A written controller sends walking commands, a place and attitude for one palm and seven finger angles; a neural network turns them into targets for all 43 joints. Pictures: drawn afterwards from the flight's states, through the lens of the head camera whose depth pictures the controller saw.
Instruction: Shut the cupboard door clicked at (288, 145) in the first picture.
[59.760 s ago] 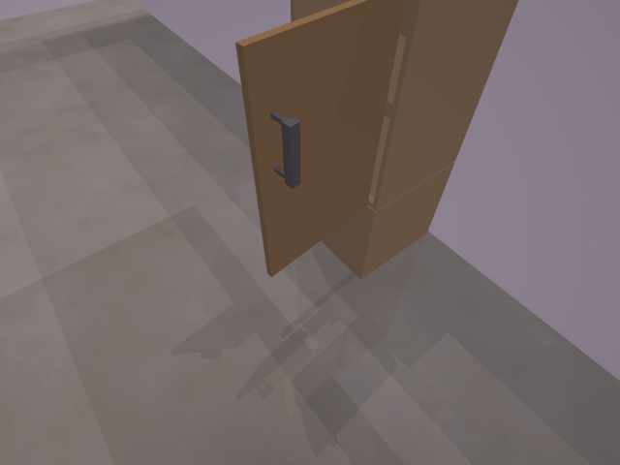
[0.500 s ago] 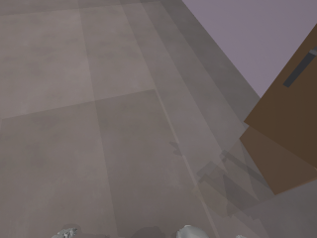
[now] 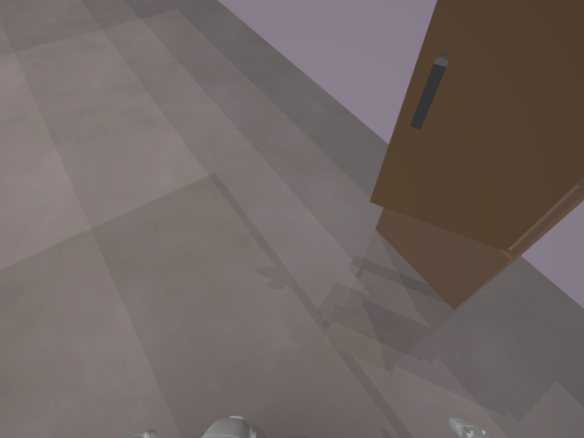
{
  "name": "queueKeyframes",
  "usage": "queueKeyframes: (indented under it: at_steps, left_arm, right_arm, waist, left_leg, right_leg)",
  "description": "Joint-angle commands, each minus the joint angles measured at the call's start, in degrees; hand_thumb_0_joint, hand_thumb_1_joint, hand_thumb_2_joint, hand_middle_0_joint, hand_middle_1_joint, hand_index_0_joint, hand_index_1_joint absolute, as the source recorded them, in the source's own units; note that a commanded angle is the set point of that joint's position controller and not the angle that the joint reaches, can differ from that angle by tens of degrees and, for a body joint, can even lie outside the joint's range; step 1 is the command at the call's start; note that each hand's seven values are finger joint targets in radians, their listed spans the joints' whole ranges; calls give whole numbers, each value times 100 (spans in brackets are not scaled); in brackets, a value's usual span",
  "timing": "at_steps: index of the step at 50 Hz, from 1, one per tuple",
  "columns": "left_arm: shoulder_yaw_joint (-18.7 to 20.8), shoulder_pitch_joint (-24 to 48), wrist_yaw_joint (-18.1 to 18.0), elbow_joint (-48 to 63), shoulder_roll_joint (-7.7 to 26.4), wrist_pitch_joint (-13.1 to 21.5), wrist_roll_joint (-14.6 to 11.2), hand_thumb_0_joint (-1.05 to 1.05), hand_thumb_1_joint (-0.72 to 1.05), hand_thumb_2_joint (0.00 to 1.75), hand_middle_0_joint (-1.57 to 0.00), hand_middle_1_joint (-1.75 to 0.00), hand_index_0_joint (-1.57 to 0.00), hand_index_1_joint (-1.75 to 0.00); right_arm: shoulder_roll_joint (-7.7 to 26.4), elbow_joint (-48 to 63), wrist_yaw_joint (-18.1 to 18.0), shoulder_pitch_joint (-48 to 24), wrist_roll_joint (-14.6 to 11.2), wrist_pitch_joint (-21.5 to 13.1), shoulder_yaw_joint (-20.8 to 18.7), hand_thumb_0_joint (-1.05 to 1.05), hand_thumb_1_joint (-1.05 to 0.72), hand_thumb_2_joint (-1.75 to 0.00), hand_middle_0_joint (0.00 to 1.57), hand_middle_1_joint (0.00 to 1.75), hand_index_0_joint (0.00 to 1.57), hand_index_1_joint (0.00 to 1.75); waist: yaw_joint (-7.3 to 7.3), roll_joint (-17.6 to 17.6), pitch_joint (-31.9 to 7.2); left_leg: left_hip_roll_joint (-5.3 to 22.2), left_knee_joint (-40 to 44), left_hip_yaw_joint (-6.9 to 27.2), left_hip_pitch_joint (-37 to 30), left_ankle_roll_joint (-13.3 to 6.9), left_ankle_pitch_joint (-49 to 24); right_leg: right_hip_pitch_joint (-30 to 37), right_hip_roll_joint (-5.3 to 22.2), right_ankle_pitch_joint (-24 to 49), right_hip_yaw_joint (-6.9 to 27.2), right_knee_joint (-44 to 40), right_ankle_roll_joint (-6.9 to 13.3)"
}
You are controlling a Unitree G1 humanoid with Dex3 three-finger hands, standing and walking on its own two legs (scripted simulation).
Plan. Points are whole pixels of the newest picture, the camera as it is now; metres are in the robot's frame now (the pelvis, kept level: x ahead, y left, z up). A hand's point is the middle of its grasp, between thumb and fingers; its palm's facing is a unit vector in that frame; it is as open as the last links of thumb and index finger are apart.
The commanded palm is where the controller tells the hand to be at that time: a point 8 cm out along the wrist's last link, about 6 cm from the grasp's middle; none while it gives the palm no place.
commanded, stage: turn to face it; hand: left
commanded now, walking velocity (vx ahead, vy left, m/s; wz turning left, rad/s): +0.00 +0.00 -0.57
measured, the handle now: (429, 90) +0.71 -0.21 +0.06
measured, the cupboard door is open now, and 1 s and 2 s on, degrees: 31 31 31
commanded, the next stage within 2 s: take the last steps up to it in 0.46 s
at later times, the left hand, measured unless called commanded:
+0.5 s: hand (204, 396) +0.19 +0.15 -0.16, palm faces -0.28 -0.92 -0.27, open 7.4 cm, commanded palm none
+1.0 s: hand (216, 393) +0.19 +0.14 -0.17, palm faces -0.38 -0.91 -0.14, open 7.4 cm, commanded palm none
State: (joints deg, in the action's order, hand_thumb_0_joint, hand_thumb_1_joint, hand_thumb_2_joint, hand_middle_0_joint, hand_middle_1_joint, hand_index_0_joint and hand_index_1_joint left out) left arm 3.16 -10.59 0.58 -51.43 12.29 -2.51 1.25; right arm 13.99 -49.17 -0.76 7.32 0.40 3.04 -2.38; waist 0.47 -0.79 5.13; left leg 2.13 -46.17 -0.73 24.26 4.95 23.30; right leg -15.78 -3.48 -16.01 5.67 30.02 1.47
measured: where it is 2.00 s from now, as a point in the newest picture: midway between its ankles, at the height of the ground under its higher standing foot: outside the picture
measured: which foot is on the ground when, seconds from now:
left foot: up 0.00-0.04, down 0.06-0.44, up 0.46-0.78, down 0.80-1.00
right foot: down 0.00-0.06, up 0.08-0.42, down 0.44-0.80, up 0.82-1.00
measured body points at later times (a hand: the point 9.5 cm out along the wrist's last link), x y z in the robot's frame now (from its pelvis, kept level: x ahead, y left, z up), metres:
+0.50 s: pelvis +0.01 -0.01 -0.01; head +0.05 -0.04 +0.44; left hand +0.20 +0.20 -0.14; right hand -0.04 -0.27 -0.17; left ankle +0.01 +0.13 -0.71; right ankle -0.03 -0.11 -0.74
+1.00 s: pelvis +0.08 -0.02 +0.01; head +0.11 +0.00 +0.46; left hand +0.22 +0.19 -0.16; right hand -0.03 -0.24 -0.12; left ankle +0.09 +0.09 -0.74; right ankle +0.02 -0.17 -0.64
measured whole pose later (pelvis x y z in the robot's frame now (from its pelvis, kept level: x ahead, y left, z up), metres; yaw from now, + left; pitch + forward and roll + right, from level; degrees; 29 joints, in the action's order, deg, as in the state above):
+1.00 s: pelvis +0.08 -0.02 +0.01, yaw -23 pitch +0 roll -2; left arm 4.7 -13.4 2.9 -58.0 13.6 -3.0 1.9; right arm 9.3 -56.6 -1.6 21.4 2.1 -2.4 -0.2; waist -1.4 -2.4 1.6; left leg 5.6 -23.8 -9.3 8.1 0.1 15.8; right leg -30.8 1.6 -15.5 -0.4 63.3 -0.4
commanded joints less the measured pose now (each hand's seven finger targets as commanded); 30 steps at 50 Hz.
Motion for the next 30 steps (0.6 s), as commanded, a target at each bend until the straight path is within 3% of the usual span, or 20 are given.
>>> queueKeyframes:
  at_steps: [1, 2, 3, 4, 6, 7, 9, 12, 14, 17, 19, 20, 21, 22, 23, 24, 25, 27, 28, 30]
  left_arm:
    - [348, 317, -99, 475, 1137, 78, -52, 0, 90, 90, -20, -30, -20, -30]
    - [292, 104, -69, 528, 790, 55, -94, 0, 90, 90, -20, -30, -20, -30]
    - [241, -30, -12, 630, 626, 56, -87, 0, 90, 90, -20, -30, -20, -30]
    - [255, 120, -5, 591, 819, 25, -11, 0, 90, 90, -20, -30, -20, -30]
    - [337, 168, 72, 471, 824, 5, -3, 0, 90, 90, -20, -30, -20, -30]
    - [310, 177, 111, 439, 769, -4, -7, 0, 90, 90, -20, -30, -20, -30]
    - [267, 216, 133, 448, 621, -46, -30, 0, 90, 90, -20, -30, -20, -30]
    - [212, 474, 152, 492, 532, -61, -22, 0, 90, 90, -20, -30, -20, -30]
    - [174, 528, 151, 487, 451, -64, -23, 0, 90, 90, -20, -30, -20, -30]
    - [127, 595, 133, 445, 438, -16, -8, 0, 90, 90, -20, -30, -20, -30]
    - [134, 249, 109, 345, 451, 23, -21, 0, 90, 90, -20, -30, -20, -30]
    - [155, -9, 92, 240, 554, 53, -12, 0, 90, 90, -20, -30, -20, -30]
    - [201, -339, 48, 136, 885, 115, 17, 0, 90, 90, -20, -30, -20, -30]
    - [303, -582, -45, 21, 1435, 195, 66, 0, 90, 90, -20, -30, -20, -30]
    - [276, -828, -87, -68, 1587, 197, -30, 0, 90, 90, -20, -30, -20, -30]
    - [307, -619, -154, -56, 1436, 205, 3, 0, 90, 90, -20, -30, -20, -30]
    - [253, -363, -177, -24, 1273, 194, -10, 0, 90, 90, -20, -30, -20, -30]
    - [173, 82, -191, 81, 990, 182, -27, 0, 90, 90, -20, -30, -20, -30]
    - [140, 114, -187, 118, 915, 207, -21, 0, 90, 90, -20, -30, -20, -30]
    - [140, 126, -167, 98, 878, 226, -3, 0, 90, 90, -20, -30, -20, -30]
  right_arm:
    - [599, 251, -125, 764, -14, -260, -143, 0, -90, -90, 20, 30, 20, 30]
    - [1001, 241, -132, 837, 49, -313, -204, 0, -90, -90, 20, 30, 20, 30]
    - [1418, 329, -141, 914, 108, -291, -261, 0, -90, -90, 20, 30, 20, 30]
    - [1339, 332, -165, 884, 151, -279, -227, 0, -90, -90, 20, 30, 20, 30]
    - [1039, 450, -193, 551, 158, -306, -153, 0, -90, -90, 20, 30, 20, 30]
    - [934, 466, -200, 464, 147, -323, -117, 0, -90, -90, 20, 30, 20, 30]
    - [902, 371, -204, 576, 151, -326, -130, 0, -90, -90, 20, 30, 20, 30]
    - [916, 190, -190, 881, 139, -307, -164, 0, -90, -90, 20, 30, 20, 30]
    - [978, 87, -157, 890, 149, -283, -207, 0, -90, -90, 20, 30, 20, 30]
    - [1022, -50, -117, 986, 150, -253, -244, 0, -90, -90, 20, 30, 20, 30]
    - [1077, -94, -101, 816, 129, -241, -267, 0, -90, -90, 20, 30, 20, 30]
    - [1065, -87, -88, 752, 94, -229, -276, 0, -90, -90, 20, 30, 20, 30]
    - [893, -75, -54, 779, 42, -226, -268, 0, -90, -90, 20, 30, 20, 30]
    - [380, 100, -22, 704, 18, -226, -151, 0, -90, -90, 20, 30, 20, 30]
    - [427, 185, -74, 396, 3, -140, -99, 0, -90, -90, 20, 30, 20, 30]
    - [397, 122, -131, 363, 13, -105, -106, 0, -90, -90, 20, 30, 20, 30]
    - [495, 9, -134, 402, 15, -97, -123, 0, -90, -90, 20, 30, 20, 30]
    - [459, -224, -77, 660, 29, -95, -117, 0, -90, -90, 20, 30, 20, 30]
    - [407, -291, -59, 746, 44, -83, -97, 0, -90, -90, 20, 30, 20, 30]
    - [334, -302, -33, 827, 85, -75, -91, 0, -90, -90, 20, 30, 20, 30]
  waist:
    - [-316, -459, -1087]
    - [-257, 779, -1212]
    - [-221, 1985, -1089]
    - [-319, 1630, -953]
    - [-110, 1258, -681]
    - [-65, 1034, -684]
    - [-96, 986, -833]
    - [-257, 1096, -800]
    - [-273, 1175, -824]
    - [-341, 1383, -718]
    - [-109, 1271, -877]
    - [20, 1095, -915]
    - [140, 433, -1108]
    - [258, -1263, -1119]
    - [436, -1092, -1062]
    - [284, -1500, -930]
    - [183, -1469, -719]
    - [-79, -913, -750]
    - [-127, -777, -798]
    - [-153, -770, -729]
  left_leg:
    - [104, 2242, 64, -1443, -146, -1207]
    - [1141, 2812, 1047, -2168, -452, -1751]
    - [2337, 2905, 1972, -2311, -1117, -2686]
    - [2520, 2871, 1990, -1882, -1403, -2806]
    - [2055, 2672, 1242, -1625, -1379, -3523]
    - [1849, 2559, 855, -1711, -1319, -3798]
    - [1697, 2405, 387, -2098, -1296, -4185]
    - [1675, 2357, 118, -2184, -1284, -4201]
    - [1682, 2312, -106, -2127, -1255, -4044]
    - [1706, 2187, -105, -1865, -1207, -3850]
    - [1647, 1880, -264, -1752, -1030, -3483]
    - [1504, 1562, -425, -1464, -815, -3031]
    - [1246, 897, -672, -827, -509, -2146]
    - [405, -208, -1064, 650, -180, 588]
    - [273, -1089, -376, 722, -163, 1478]
    - [278, -1591, -32, 997, -177, 1348]
    - [300, -1935, 85, 1126, -154, 1012]
    - [368, -1930, 40, 853, -97, 332]
    - [319, -1826, -15, 643, -87, 149]
    - [285, -1458, -171, 437, -59, 34]
  right_leg:
    - [3, 1032, 2270, 1302, 74, 397]
    - [-823, 269, 660, 702, 853, 55]
    - [-1548, -86, -1880, -200, 2131, -213]
    - [-1546, 129, -1992, -158, 3132, -283]
    - [-1652, 369, -1490, -217, 3902, -388]
    - [-1691, 450, -1295, -330, 3889, -425]
    - [-1671, 487, -1125, -469, 3576, -478]
    - [-1428, 519, -1077, -700, 2807, -461]
    - [-1113, 471, -1031, -869, 2203, -413]
    - [-636, 359, -948, -1063, 1426, -309]
    - [-46, 319, -220, -1126, 428, -226]
    - [511, 331, 494, -1138, -270, -178]
    - [1382, 877, 1402, -477, -747, 6]
    - [2264, 2260, 3155, 1136, -927, 544]
    - [1675, 2701, 3993, 1297, -878, 1089]
    - [1501, 2438, 3987, 1385, -895, 1195]
    - [1398, 2274, 3806, 1191, -895, 1171]
    - [1171, 1846, 3601, 429, -812, 954]
    - [985, 1743, 3512, 247, -859, 898]
    - [720, 1660, 2257, 271, -1138, 915]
